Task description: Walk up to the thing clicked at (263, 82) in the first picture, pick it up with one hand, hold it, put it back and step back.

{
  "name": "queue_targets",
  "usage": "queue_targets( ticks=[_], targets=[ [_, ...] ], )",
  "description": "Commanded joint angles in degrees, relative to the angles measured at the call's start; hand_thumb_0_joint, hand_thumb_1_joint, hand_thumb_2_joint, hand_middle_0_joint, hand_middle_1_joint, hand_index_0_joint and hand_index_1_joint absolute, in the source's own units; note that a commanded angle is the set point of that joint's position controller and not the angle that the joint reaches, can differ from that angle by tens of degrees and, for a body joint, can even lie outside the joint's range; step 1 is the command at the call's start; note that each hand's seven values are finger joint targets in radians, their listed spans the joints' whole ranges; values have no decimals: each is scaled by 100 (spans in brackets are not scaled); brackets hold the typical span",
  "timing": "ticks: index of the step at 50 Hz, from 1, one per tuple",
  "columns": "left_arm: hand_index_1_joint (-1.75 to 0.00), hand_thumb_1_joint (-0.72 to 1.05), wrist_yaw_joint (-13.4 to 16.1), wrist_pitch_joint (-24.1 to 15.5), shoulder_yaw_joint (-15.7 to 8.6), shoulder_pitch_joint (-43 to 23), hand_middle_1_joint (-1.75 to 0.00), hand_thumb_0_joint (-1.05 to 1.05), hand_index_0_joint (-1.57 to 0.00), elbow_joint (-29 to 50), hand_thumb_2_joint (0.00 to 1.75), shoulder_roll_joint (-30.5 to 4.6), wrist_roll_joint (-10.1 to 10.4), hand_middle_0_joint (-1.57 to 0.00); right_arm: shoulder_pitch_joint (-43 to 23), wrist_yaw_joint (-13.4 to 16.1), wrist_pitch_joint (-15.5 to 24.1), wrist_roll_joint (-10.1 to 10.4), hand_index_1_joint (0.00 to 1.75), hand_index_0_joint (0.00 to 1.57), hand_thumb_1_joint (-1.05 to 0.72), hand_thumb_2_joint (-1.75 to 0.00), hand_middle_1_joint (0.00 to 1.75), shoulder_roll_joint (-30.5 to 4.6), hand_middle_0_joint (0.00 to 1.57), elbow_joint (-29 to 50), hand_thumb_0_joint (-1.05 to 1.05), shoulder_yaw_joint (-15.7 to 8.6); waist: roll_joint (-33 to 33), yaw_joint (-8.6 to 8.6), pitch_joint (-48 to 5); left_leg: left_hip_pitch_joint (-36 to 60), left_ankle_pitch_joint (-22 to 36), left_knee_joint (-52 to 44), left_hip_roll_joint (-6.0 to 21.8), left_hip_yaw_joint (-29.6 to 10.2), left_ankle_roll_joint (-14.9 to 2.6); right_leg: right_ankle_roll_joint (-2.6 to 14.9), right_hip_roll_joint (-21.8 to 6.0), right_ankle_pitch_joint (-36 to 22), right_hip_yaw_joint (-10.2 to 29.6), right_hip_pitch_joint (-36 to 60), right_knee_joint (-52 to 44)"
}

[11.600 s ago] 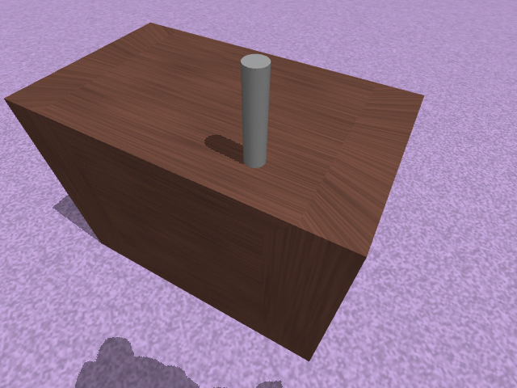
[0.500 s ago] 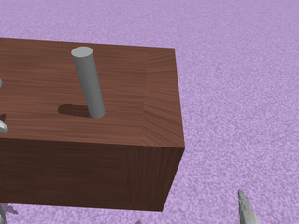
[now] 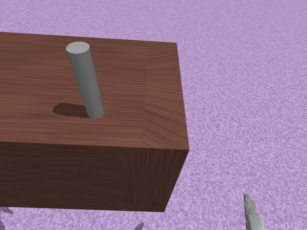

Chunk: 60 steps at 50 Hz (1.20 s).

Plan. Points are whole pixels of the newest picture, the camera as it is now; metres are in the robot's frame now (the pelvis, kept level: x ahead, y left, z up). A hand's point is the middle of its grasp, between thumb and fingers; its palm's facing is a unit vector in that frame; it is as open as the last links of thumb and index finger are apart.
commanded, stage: go down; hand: left
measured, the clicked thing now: (88, 85) +0.48 +0.20 +0.11
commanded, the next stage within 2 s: approach in 0.88 s
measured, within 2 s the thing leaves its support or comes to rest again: neither
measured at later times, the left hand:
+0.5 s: hand out of the picture +0.39 +0.39 +0.18, palm faces +0.20 -0.98 +0.00, open 17.6 cm
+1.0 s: hand out of the picture +0.39 +0.39 +0.17, palm faces +0.20 -0.98 +0.01, open 17.6 cm
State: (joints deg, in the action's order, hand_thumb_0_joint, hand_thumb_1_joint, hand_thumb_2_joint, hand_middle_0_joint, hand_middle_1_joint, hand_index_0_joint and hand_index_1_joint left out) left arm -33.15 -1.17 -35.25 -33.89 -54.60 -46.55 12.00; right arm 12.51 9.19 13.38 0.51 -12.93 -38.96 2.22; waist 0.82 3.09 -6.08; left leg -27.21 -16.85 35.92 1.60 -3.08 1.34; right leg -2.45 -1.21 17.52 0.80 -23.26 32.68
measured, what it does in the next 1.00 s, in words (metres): stands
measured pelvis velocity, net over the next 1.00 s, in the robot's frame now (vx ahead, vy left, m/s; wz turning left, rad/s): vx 0.01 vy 0.00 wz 0.00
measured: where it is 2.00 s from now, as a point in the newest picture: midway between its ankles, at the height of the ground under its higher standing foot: outside the picture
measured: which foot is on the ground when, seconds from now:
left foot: down 0.00-1.00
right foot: down 0.00-1.00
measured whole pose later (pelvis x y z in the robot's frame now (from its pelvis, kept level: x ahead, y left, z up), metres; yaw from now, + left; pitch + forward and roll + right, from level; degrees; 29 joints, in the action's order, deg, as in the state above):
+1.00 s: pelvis +0.01 +0.00 -0.01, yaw +0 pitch +12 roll -2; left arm -34.0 -1.7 -36.5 -38.0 -59.5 -51.0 10.2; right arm 14.2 8.6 12.0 0.3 -13.6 -32.8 2.5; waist 1.1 4.1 -8.3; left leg -33.6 -19.9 41.7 1.8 -3.4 1.2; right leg -2.6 -0.8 20.1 0.7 -29.2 37.6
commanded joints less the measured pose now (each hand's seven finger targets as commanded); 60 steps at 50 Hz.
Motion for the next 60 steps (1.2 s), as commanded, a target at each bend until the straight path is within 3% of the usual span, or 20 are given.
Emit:
queue_targets(
  ticks=[1,10,12,16,22,28,30,37,39,43,45,46,47,49,51,53,54,56,59,60],
  targets=[
    [-5,-61,-56,-432,-335,-2161,-5,0,-5,1071,6,-2395,116,-5,-394,117,288,0,5,5,54,-5,5,-962,5,871,0,-411,-879,-9,-1645,1303,1470,-281,-193,197,-225,189,133,-1357,-308,40,-319],
    [-6,-61,-140,-479,-333,-2381,-5,0,-6,902,6,-2562,83,-6,-267,115,279,-15,5,5,54,-5,5,-933,5,1101,0,-356,-1052,35,-1996,1489,1938,-53,-160,167,-222,212,146,-1629,-338,-173,-134],
    [-6,-61,-129,-499,-324,-2336,-5,0,-5,788,7,-2618,25,-5,-131,67,253,-31,5,5,54,-5,5,-810,5,836,0,-258,-1222,-21,-1696,1316,1822,-50,-151,164,-188,239,154,-1445,-335,-355,-118],
    [-5,-60,-66,-537,-424,-2644,-4,0,-6,998,6,-2815,19,-6,-344,75,291,-16,5,5,54,-5,5,-1023,5,1132,0,-453,-1317,-9,-1917,1305,1726,-16,-133,139,-169,256,162,-1339,-340,-347,-66],
    [-5,-59,-76,-512,-301,-2551,-5,0,-6,520,6,-2715,-54,-6,-306,61,270,-24,5,5,54,-5,5,-988,5,1136,0,-394,-1253,94,-1799,1303,1887,57,-72,101,-164,263,198,-1331,-354,-514,-7],
    [-5,-58,-81,-490,-347,-2685,-5,0,-6,654,6,-2847,-53,-6,-185,21,255,-16,5,5,54,-5,5,-864,5,1388,0,-257,-1227,3,-2003,1189,1834,129,-103,146,-184,254,195,-1369,-324,-404,36],
    [-5,-60,-63,-454,-403,-2572,-5,0,-6,535,6,-2961,-94,-6,-44,41,220,-29,5,5,54,-5,5,-1033,5,1441,0,-400,-1074,51,-2053,1121,1851,152,-112,160,-209,235,186,-1463,-300,-327,41],
    [-7,-60,-136,-413,-385,-2243,-6,0,-6,269,8,-2762,-53,-5,-107,2,168,-14,5,5,54,-5,5,-1002,5,1475,0,-377,-983,-4,-1884,1046,1980,185,-93,126,-196,254,189,-1469,-327,-425,101],
    [-7,-58,-139,-486,-460,-2441,-6,0,-6,700,7,-2865,-45,-5,-224,-6,164,-7,5,5,54,-5,5,-853,5,1497,0,-263,-1174,-118,-2022,1051,2173,260,-126,158,-203,242,166,-1659,-303,-340,155],
    [-6,-59,-127,-490,-475,-2606,-5,0,-5,938,7,-2911,-24,-5,-140,42,139,-3,5,5,54,-5,5,-981,5,1610,0,-367,-1141,-7,-2260,1241,2079,261,-141,175,-230,217,162,-1687,-290,-300,132],
    [-6,-59,-127,-474,-482,-2589,-5,0,-6,1002,6,-2830,21,-5,-19,23,124,9,5,5,54,-5,5,-882,5,1406,0,-298,-1277,-24,-2145,1257,2045,258,-151,188,-203,223,160,-1613,-285,-398,134],
    [-6,-60,-119,-420,-485,-2354,-6,0,-5,634,7,-2804,10,-5,100,45,119,-5,5,5,54,-5,5,-1102,5,1406,0,-493,-1175,92,-2064,1297,2033,282,-140,185,-218,215,168,-1580,-288,-509,121],
    [-6,-60,-112,-416,-330,-2440,-6,0,-6,909,6,-2637,-14,-5,23,34,120,-10,5,5,54,-5,5,-1004,5,1397,0,-424,-1238,47,-1987,1312,2033,241,-133,171,-200,229,177,-1559,-307,-567,132],
    [-13,-55,-99,-355,-333,-2143,-10,0,-4,514,15,-2676,-94,-6,269,43,89,-24,5,5,55,-5,5,-1052,5,1231,0,-473,-1186,75,-1763,1171,1925,252,-147,181,-223,221,158,-1482,-298,-649,100],
    [-7,-56,-75,-399,-405,-2143,-6,0,-4,749,6,-2740,-92,-6,123,8,119,-13,5,5,56,-5,5,-992,5,1430,0,-425,-1190,-9,-1784,1088,1964,252,-151,187,-208,236,163,-1517,-312,-532,142],
    [-7,-56,-135,-422,-193,-1874,-6,0,-4,214,6,-2254,-37,-6,44,-43,112,-1,5,5,55,-5,5,-771,5,1427,0,-225,-920,37,-1463,854,1745,235,-121,160,-227,238,196,-1253,-338,-676,161],
    [-8,-58,-137,-525,-197,-2112,-6,0,-4,578,7,-2240,28,-5,42,-69,97,-7,5,5,56,-5,5,-626,5,1301,0,-107,-980,0,-1449,746,1713,255,-126,164,-237,233,184,-1286,-332,-673,196],
    [-7,-59,-134,-620,-125,-2064,-5,0,-5,296,5,-2012,102,-6,-231,-42,176,-3,5,5,56,-5,5,-857,5,1682,0,-272,-734,151,-1522,708,1441,319,-137,192,-279,192,181,-1156,-308,-771,243],
    [-7,-61,-54,-755,253,-2290,-5,0,-4,375,6,-1360,145,-5,-129,-96,171,-50,5,5,57,-5,5,-731,5,1595,0,-119,-965,217,-1549,735,1150,383,-92,148,-220,246,216,-820,-348,-1199,379],
    [-7,-60,-2,-818,321,-2437,-5,0,-4,432,6,-1241,152,-5,-106,-99,185,-45,5,5,57,-4,5,-858,5,1675,0,-282,-1103,285,-1654,817,1069,438,-71,113,-183,255,215,-706,-354,-1360,433]
  ],
)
